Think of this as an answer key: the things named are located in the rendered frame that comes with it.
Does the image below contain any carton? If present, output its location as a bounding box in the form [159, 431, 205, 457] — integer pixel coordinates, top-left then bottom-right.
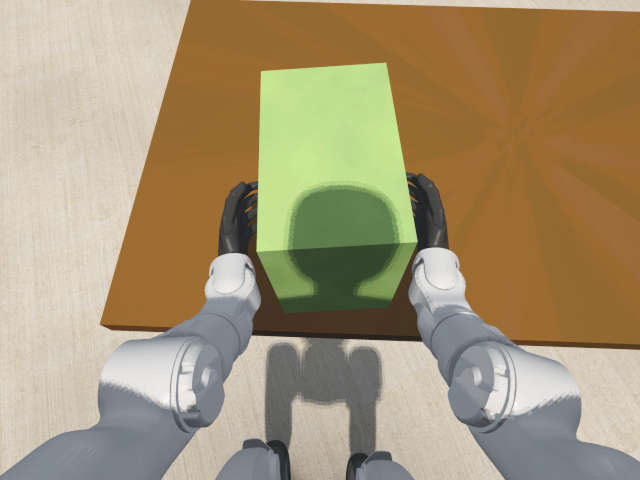
[257, 63, 418, 313]

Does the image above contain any right robot thigh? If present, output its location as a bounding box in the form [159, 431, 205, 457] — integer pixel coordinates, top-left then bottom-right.
[356, 460, 415, 480]

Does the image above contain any left robot hand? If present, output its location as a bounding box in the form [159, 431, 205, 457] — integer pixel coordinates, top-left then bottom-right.
[218, 181, 258, 257]

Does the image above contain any table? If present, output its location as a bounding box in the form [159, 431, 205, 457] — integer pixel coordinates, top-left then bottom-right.
[100, 0, 640, 350]

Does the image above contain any right robot shin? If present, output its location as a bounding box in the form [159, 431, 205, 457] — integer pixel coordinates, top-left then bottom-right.
[363, 450, 393, 465]

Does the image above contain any left robot forearm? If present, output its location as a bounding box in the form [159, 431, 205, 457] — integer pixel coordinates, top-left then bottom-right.
[98, 253, 261, 413]

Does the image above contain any right robot forearm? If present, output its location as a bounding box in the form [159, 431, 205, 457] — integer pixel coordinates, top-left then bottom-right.
[408, 247, 582, 423]

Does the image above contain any right robot hand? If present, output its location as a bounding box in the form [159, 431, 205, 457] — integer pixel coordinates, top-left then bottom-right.
[406, 172, 449, 252]

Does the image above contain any left robot upper arm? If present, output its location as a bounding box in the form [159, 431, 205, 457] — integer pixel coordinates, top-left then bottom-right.
[0, 336, 225, 480]

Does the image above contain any right robot upper arm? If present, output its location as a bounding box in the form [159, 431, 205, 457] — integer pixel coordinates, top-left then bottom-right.
[448, 341, 640, 480]

